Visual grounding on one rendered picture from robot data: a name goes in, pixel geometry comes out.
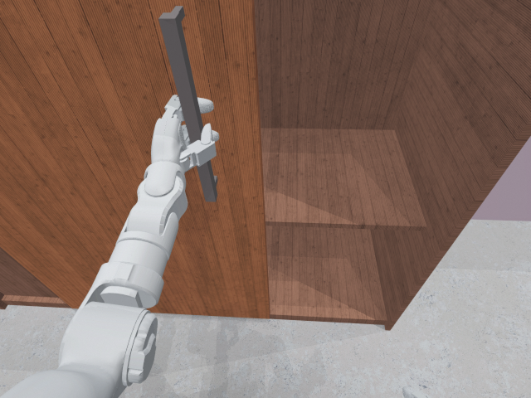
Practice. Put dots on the handle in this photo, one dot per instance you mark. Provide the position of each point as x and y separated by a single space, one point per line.
172 29

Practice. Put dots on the robot left hand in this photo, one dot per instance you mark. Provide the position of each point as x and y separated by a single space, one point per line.
171 142

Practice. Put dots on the robot left upper arm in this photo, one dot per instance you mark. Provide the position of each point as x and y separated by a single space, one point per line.
108 348

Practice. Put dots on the robot left forearm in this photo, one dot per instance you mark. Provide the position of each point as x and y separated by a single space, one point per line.
133 275

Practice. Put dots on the wardrobe door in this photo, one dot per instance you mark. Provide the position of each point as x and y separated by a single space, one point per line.
82 85
16 280

